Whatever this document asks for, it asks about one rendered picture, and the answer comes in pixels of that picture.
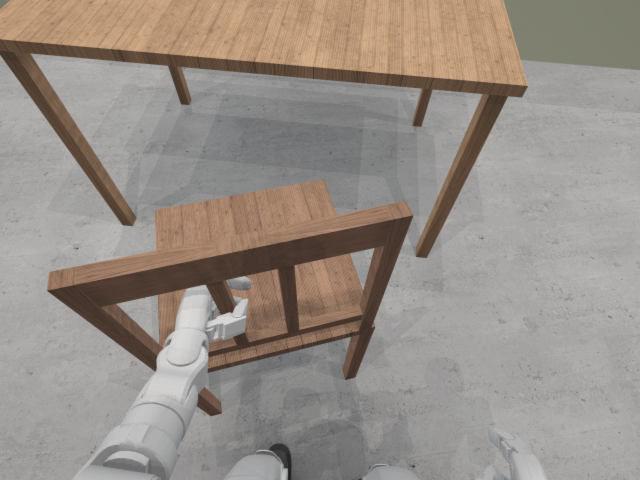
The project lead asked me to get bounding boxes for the left robot hand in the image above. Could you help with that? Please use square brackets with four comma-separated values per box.
[175, 276, 252, 343]

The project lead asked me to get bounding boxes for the robot left forearm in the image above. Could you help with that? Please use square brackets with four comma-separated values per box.
[72, 328, 209, 480]

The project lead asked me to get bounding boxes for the robot left thigh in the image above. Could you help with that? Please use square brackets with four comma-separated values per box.
[223, 454, 288, 480]

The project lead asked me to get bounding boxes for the robot left foot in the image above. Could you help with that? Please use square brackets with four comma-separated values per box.
[269, 443, 291, 480]

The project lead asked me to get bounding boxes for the right robot hand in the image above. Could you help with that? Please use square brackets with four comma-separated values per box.
[477, 427, 547, 480]

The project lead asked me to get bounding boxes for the chair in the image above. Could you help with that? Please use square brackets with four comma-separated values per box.
[47, 179, 413, 416]

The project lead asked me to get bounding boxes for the table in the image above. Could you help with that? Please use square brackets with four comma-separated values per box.
[0, 0, 528, 258]

